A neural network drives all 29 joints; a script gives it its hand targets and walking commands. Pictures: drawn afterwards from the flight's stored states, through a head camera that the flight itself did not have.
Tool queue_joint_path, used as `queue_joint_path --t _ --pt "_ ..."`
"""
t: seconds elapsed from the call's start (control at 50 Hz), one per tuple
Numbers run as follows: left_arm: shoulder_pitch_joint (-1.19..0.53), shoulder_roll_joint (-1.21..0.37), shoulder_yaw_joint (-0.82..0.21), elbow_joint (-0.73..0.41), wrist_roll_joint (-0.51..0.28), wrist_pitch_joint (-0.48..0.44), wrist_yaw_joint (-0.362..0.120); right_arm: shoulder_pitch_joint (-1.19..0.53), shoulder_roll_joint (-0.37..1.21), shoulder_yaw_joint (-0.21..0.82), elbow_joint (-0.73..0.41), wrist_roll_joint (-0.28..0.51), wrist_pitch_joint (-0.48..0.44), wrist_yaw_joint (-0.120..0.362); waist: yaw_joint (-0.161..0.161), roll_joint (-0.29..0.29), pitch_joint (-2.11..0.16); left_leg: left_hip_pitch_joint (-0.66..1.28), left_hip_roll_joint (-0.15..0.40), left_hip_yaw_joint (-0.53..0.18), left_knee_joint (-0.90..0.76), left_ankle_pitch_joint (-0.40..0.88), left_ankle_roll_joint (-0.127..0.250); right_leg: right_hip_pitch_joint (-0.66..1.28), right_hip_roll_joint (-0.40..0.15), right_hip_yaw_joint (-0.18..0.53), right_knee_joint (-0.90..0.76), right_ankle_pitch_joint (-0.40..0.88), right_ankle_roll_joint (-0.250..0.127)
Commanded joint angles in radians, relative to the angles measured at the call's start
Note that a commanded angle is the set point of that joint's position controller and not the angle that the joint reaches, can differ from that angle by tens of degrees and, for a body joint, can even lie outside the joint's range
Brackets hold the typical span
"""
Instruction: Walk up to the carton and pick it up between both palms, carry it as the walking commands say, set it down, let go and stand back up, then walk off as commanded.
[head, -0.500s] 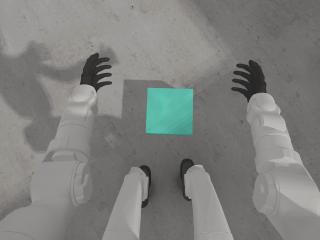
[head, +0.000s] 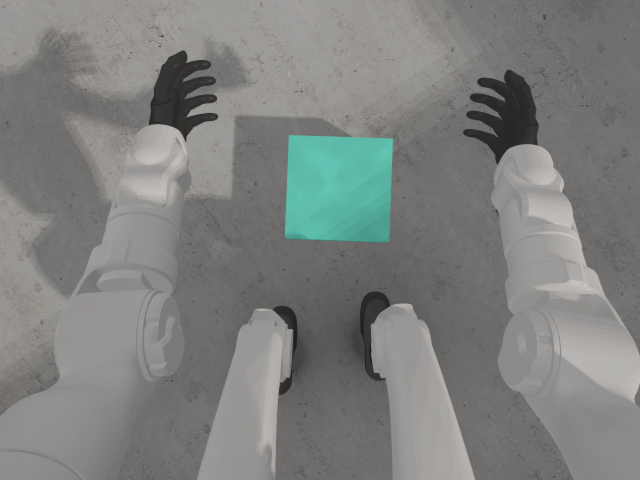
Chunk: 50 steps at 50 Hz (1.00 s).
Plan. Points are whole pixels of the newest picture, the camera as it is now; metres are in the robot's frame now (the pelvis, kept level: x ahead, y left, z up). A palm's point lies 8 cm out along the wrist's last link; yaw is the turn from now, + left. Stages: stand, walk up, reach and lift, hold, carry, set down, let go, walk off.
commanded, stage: reach and lift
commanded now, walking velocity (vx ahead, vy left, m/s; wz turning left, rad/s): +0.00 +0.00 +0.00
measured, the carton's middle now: (337, 193) +0.46 -0.02 -0.54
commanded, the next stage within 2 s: none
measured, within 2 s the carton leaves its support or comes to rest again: neither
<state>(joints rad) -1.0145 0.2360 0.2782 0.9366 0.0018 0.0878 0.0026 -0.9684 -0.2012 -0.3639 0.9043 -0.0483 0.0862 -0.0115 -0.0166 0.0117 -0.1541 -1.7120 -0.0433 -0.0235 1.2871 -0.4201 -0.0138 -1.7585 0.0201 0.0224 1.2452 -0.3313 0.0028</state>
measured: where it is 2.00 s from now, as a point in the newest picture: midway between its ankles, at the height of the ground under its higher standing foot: (328, 358)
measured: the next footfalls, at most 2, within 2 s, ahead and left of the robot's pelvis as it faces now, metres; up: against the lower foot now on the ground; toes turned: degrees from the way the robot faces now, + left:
none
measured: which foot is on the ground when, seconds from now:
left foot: down 0.00-1.00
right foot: down 0.00-1.00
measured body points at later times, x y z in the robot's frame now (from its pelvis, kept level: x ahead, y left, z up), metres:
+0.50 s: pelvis -0.04 +0.00 -0.15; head +0.30 -0.01 +0.16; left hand +0.50 +0.17 -0.29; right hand +0.47 -0.21 -0.30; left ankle +0.06 +0.12 -0.58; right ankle +0.09 -0.12 -0.58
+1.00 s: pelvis -0.05 +0.01 -0.23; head +0.33 +0.00 +0.01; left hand +0.49 +0.17 -0.44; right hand +0.47 -0.21 -0.44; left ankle +0.06 +0.12 -0.58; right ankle +0.09 -0.12 -0.58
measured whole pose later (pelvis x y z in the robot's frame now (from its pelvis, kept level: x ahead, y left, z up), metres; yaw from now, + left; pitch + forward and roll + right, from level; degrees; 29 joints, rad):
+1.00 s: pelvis -0.05 +0.01 -0.23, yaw +0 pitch +39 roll +0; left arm -1.39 0.36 0.03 1.09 -0.23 0.05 0.12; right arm -1.36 -0.37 -0.14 1.12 0.21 0.03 -0.11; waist -0.03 0.00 0.37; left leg -2.24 -0.07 -0.01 2.15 -0.59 -0.02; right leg -2.29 0.01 0.01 2.09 -0.47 0.02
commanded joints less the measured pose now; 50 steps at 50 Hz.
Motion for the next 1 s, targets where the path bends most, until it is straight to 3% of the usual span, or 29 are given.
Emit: queue_joint_path --t 0.0,0.02,0.04,0.06,0.14,0.16,0.18,0.2,0.22,0.3,0.32,0.38,0.4,0.42,0.48,0.5,0.52,0.54,0.6,0.64,0.68,0.74,0.76,0.78,0.82,0.9,0.92,0.96,0.98 --pt "-0.258 0.084 -0.034 -0.128 -0.034 -0.027 0.017 -0.28 -0.141 0.002 -0.18 0.013 -0.043 -0.009 -0.036 -0.018 -0.899 0.316 -0.026 0.04 0.014 0.309 -0.045 0.569 0.048 -0.054 0.071 0.326 0.03" --pt "-0.259 0.146 -0.001 -0.141 -0.007 -0.027 0.029 -0.253 -0.142 0.007 -0.122 0.021 -0.031 -0.019 0.013 0.017 -0.919 0.282 -0.039 0.058 0.048 0.262 -0.053 0.558 0.045 -0.052 0.124 0.296 0.034" --pt "-0.304 0.124 -0.049 -0.173 -0.038 -0.022 0.035 -0.292 -0.137 0.03 -0.144 0.042 -0.03 -0.017 -0.024 -0.015 -0.922 0.28 -0.031 0.046 0.063 0.244 -0.048 0.539 0.052 -0.063 0.133 0.264 0.03" --pt "-0.321 0.151 -0.022 -0.219 -0.028 -0.028 0.039 -0.309 -0.148 0.045 -0.176 0.049 -0.027 -0.024 0.009 -0.011 -0.991 0.252 -0.04 0.073 0.101 0.246 -0.047 0.587 0.044 -0.043 0.147 0.304 0.029" --pt "-0.308 0.138 -0.06 -0.173 -0.052 -0.01 0.059 -0.334 -0.214 0.032 -0.169 0.054 -0.02 -0.037 -0.022 -0.016 -0.974 0.217 -0.034 0.06 0.163 0.193 -0.047 0.462 0.043 -0.069 0.225 0.216 0.03" --pt "-0.352 0.154 -0.078 -0.246 -0.065 -0.005 0.07 -0.346 -0.2 0.052 -0.201 0.082 -0.01 -0.042 -0.008 0.043 -1.104 0.309 -0.039 0.075 0.185 0.216 -0.054 0.538 0.047 -0.063 0.25 0.247 0.027" --pt "-0.356 0.143 -0.09 -0.135 -0.085 -0.002 0.064 -0.343 -0.17 0.085 -0.124 0.086 -0.008 -0.048 -0.017 -0.022 -0.96 0.159 -0.034 0.071 0.211 0.149 -0.039 0.462 0.035 -0.057 0.255 0.194 0.029" --pt "-0.346 0.194 -0.06 -0.143 -0.063 -0.001 0.077 -0.338 -0.187 0.069 -0.12 0.102 -0.002 -0.053 0.012 0.028 -0.993 0.192 -0.035 0.088 0.231 0.128 -0.047 0.464 0.036 -0.055 0.295 0.166 0.03" --pt "-0.39 0.193 -0.064 -0.216 -0.093 -0.004 0.082 -0.384 -0.209 0.082 -0.204 0.091 -0.003 -0.062 -0.018 -0.044 -1.05 0.181 -0.037 0.076 0.236 0.133 -0.038 0.524 0.042 -0.057 0.291 0.197 0.032" --pt "-0.406 0.193 -0.074 -0.152 -0.1 -0.013 0.08 -0.399 -0.195 0.101 -0.157 0.11 -0.005 -0.075 -0.001 -0.002 -0.996 0.087 -0.032 0.082 0.31 0.151 -0.032 0.448 0.035 -0.041 0.366 0.218 0.031" --pt "-0.381 0.176 -0.093 -0.037 -0.104 -0.011 0.082 -0.375 -0.179 0.117 -0.047 0.113 -0.001 -0.074 -0.01 -0.011 -0.898 0.042 -0.025 0.075 0.325 0.087 -0.029 0.377 0.037 -0.051 0.386 0.153 0.036" --pt "-0.428 0.182 -0.105 -0.089 -0.116 -0.028 0.086 -0.421 -0.208 0.116 -0.095 0.132 -0.023 -0.081 -0.008 0.023 -0.934 0.033 -0.021 0.079 0.371 0.121 -0.035 0.34 0.033 -0.045 0.429 0.172 0.027" --pt "-0.507 0.159 -0.136 -0.22 -0.153 -0.028 0.091 -0.485 -0.195 0.139 -0.187 0.14 -0.024 -0.083 -0.028 -0.036 -1.04 0.084 -0.026 0.055 0.382 0.161 -0.026 0.402 0.036 -0.057 0.447 0.219 0.034" --pt "-0.467 0.173 -0.131 -0.084 -0.135 -0.022 0.089 -0.445 -0.192 0.146 -0.082 0.149 -0.018 -0.087 -0.008 0.004 -0.948 0.036 -0.024 0.079 0.398 0.102 -0.027 0.35 0.028 -0.053 0.462 0.16 0.034" --pt "-0.473 0.2 -0.123 -0.076 -0.145 -0.035 0.093 -0.46 -0.229 0.111 -0.087 0.131 -0.038 -0.104 -0.03 -0.016 -0.902 -0.023 -0.024 0.075 0.427 0.068 -0.032 0.311 0.025 -0.057 0.487 0.134 0.033" --pt "-0.494 0.204 -0.131 -0.09 -0.149 -0.04 0.097 -0.486 -0.202 0.144 -0.113 0.163 -0.039 -0.1 -0.003 0.013 -0.914 0.015 -0.019 0.072 0.438 0.077 -0.024 0.312 0.02 -0.048 0.507 0.132 0.033" --pt "-0.484 0.203 -0.13 -0.013 -0.164 -0.031 0.094 -0.501 -0.252 0.124 -0.073 0.135 -0.044 -0.108 -0.04 -0.051 -0.911 -0.037 -0.02 0.061 0.468 0.057 -0.022 0.313 0.015 -0.05 0.514 0.115 0.036" --pt "-0.468 0.181 -0.154 -0.029 -0.166 -0.03 0.092 -0.481 -0.229 0.126 -0.087 0.153 -0.041 -0.106 -0.026 0.011 -0.919 0.013 -0.018 0.054 0.452 0.091 -0.022 0.302 0.017 -0.063 0.538 0.131 0.035" --pt "-0.493 0.23 -0.117 -0.025 -0.162 -0.046 0.107 -0.498 -0.215 0.166 -0.04 0.172 -0.043 -0.11 0.021 -0.038 -0.949 -0.022 -0.021 0.071 0.52 0.109 -0.022 0.33 0.013 -0.037 0.59 0.151 0.039" --pt "-0.526 0.206 -0.15 -0.02 -0.163 -0.052 0.102 -0.503 -0.221 0.134 -0.009 0.154 -0.059 -0.105 -0.031 -0.033 -0.817 -0.112 -0.011 0.035 0.52 0.074 -0.017 0.22 0.007 -0.048 0.604 0.14 0.04" --pt "-0.518 0.209 -0.179 0.005 -0.173 -0.054 0.108 -0.497 -0.247 0.136 0.037 0.182 -0.065 -0.103 -0.019 0.044 -0.846 -0.017 -0.006 0.046 0.548 0.103 -0.029 0.184 0.0 -0.041 0.638 0.124 0.032" --pt "-0.536 0.165 -0.201 -0.016 -0.206 -0.061 0.103 -0.525 -0.216 0.195 0.024 0.206 -0.079 -0.098 -0.02 -0.024 -0.836 -0.078 -0.005 0.033 0.587 0.118 -0.023 0.239 -0.007 -0.029 0.658 0.162 0.033" --pt "-0.53 0.239 -0.157 0.036 -0.174 -0.07 0.111 -0.528 -0.226 0.175 0.042 0.206 -0.077 -0.105 0.011 -0.007 -0.808 -0.093 -0.003 0.039 0.605 0.106 -0.02 0.219 -0.006 -0.018 0.682 0.161 0.036" --pt "-0.565 0.194 -0.214 0.022 -0.216 -0.066 0.11 -0.557 -0.248 0.181 0.057 0.22 -0.085 -0.105 -0.029 -0.025 -0.809 -0.083 0.005 0.027 0.604 0.076 -0.017 0.214 -0.01 -0.035 0.694 0.131 0.038" --pt "-0.575 0.228 -0.19 0.023 -0.203 -0.071 0.116 -0.563 -0.279 0.169 0.049 0.224 -0.092 -0.111 -0.015 -0.007 -0.815 -0.077 0.006 0.024 0.631 0.097 -0.022 0.203 -0.012 -0.025 0.711 0.147 0.031" --pt "-0.635 0.242 -0.223 -0.01 -0.23 -0.076 0.119 -0.564 -0.288 0.182 0.072 0.229 -0.092 -0.11 -0.053 0.004 -0.855 -0.029 0.006 0.019 0.679 0.135 -0.027 0.214 -0.017 -0.029 0.744 0.179 0.031" --pt "-0.641 0.243 -0.229 0.003 -0.219 -0.075 0.12 -0.588 -0.293 0.177 0.092 0.238 -0.092 -0.105 -0.035 0.058 -0.82 -0.007 0.014 0.02 0.669 0.104 -0.032 0.16 -0.027 -0.026 0.754 0.136 0.023" --pt "-0.667 0.205 -0.25 0.025 -0.239 -0.076 0.119 -0.615 -0.279 0.208 0.096 0.276 -0.101 -0.098 -0.037 0.027 -0.816 -0.002 0.015 0.007 0.693 0.103 -0.022 0.141 -0.024 -0.033 0.774 0.126 0.024" --pt "-0.685 0.25 -0.227 0.005 -0.239 -0.085 0.126 -0.663 -0.272 0.227 0.045 0.303 -0.108 -0.098 0.003 0.043 -0.877 0.048 0.015 0.007 0.712 0.148 -0.02 0.17 -0.028 -0.02 0.787 0.167 0.021"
